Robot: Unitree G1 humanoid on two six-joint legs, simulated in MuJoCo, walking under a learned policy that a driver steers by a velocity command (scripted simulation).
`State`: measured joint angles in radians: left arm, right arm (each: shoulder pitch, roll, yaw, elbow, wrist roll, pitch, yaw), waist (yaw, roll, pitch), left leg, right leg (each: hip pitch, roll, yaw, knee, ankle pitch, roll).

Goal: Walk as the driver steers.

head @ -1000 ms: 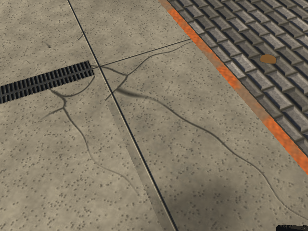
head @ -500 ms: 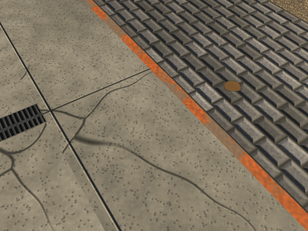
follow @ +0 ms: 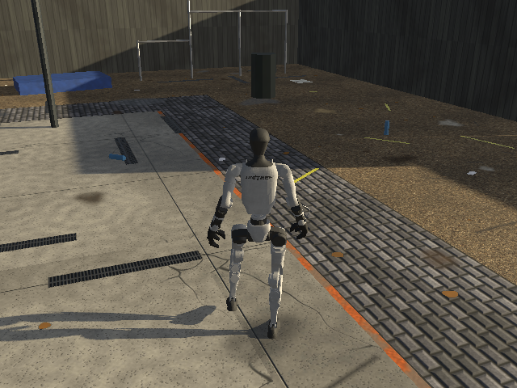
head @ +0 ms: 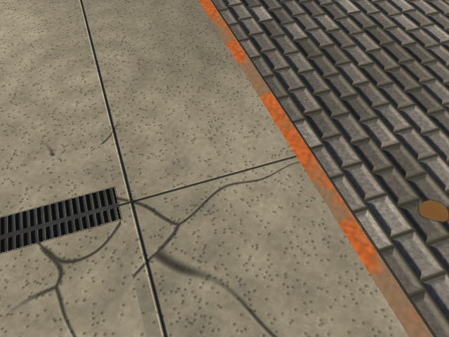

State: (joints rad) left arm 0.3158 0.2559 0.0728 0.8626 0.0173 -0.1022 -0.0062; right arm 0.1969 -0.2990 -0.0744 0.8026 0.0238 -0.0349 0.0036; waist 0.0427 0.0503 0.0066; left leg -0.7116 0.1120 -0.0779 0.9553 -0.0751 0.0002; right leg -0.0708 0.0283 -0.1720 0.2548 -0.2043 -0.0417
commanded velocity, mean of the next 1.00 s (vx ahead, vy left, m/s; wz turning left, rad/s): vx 0.50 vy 0.00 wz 0.56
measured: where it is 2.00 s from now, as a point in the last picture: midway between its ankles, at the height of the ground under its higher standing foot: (86, 218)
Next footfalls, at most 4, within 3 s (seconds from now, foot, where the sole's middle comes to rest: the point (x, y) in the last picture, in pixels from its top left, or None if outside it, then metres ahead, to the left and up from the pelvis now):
0.24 left None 0.29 0.15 -0.78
0.72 right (237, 301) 0.61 0.04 -0.78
1.24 left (119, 275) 0.69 0.42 -0.78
1.72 right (112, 193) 1.02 0.51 -0.78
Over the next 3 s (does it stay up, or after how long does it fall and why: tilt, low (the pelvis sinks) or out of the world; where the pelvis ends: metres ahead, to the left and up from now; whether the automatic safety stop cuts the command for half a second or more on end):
stays up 0.98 0.80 -0.01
